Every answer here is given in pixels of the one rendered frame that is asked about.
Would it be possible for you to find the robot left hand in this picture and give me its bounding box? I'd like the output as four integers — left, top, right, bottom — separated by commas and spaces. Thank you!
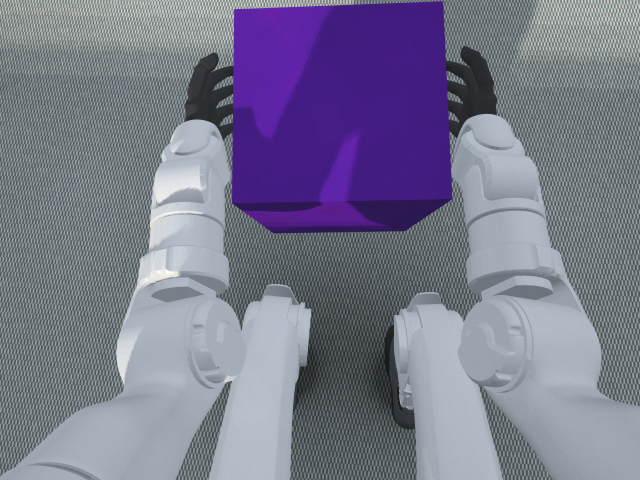
185, 52, 234, 140

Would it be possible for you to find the robot right foot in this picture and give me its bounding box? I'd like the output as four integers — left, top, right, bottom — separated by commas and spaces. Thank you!
385, 324, 415, 430

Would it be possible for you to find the right robot forearm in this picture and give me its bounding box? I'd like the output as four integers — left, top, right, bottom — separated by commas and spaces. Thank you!
451, 114, 601, 349

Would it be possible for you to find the left robot forearm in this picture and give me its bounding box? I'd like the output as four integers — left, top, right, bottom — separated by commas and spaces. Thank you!
116, 120, 231, 376

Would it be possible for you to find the robot right shin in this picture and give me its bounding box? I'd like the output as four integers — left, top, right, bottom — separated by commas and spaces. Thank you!
398, 292, 464, 407

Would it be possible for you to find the carton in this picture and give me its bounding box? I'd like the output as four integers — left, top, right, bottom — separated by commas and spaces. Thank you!
232, 1, 452, 233

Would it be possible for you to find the left robot upper arm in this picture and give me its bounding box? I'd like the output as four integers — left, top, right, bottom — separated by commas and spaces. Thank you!
0, 295, 247, 480

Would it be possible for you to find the right robot upper arm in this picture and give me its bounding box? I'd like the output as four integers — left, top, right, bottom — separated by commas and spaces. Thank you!
458, 295, 640, 480

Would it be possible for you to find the robot right hand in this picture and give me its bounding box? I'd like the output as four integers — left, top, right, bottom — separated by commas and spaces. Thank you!
446, 46, 497, 138

